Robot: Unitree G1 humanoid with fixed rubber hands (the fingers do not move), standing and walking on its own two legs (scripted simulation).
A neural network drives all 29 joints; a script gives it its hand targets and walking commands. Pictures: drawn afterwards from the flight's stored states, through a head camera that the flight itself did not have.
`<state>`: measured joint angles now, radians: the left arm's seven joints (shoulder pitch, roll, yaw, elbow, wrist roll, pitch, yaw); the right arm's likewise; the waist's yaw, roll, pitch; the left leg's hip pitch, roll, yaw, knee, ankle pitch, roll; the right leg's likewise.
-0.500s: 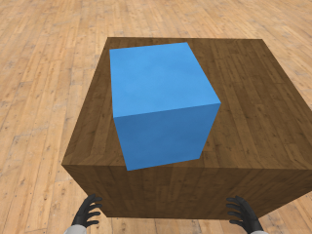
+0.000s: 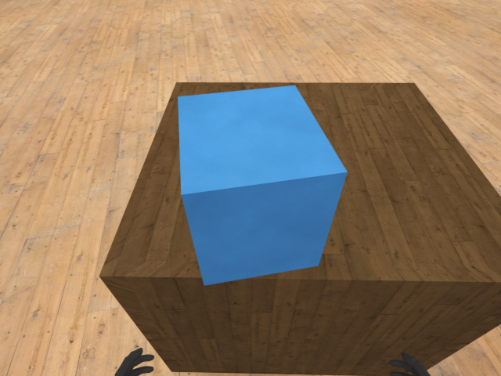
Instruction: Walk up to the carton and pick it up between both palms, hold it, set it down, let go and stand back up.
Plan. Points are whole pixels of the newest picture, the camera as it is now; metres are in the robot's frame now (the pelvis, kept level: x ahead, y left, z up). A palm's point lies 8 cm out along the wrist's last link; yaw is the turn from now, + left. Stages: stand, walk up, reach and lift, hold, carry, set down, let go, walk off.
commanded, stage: stand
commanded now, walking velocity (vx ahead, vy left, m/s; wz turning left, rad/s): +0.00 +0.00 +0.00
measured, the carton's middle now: (250, 183) +0.43 +0.03 +0.07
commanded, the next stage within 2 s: none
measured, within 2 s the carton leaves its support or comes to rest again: neither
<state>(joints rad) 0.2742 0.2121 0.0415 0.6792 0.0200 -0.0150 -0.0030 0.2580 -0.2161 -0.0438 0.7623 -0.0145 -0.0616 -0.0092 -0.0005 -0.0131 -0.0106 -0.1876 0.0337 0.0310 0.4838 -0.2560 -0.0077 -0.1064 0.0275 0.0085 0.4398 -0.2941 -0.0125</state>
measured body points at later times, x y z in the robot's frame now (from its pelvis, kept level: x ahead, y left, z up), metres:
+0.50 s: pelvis -0.04 +0.02 +0.00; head -0.06 +0.03 +0.45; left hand +0.00 +0.26 -0.14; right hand -0.02 -0.24 -0.13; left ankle +0.00 +0.12 -0.74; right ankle -0.03 -0.11 -0.74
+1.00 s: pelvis -0.06 +0.03 +0.00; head -0.08 +0.03 +0.45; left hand -0.09 +0.28 -0.15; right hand -0.06 -0.22 -0.15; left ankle +0.00 +0.12 -0.74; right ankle -0.03 -0.11 -0.74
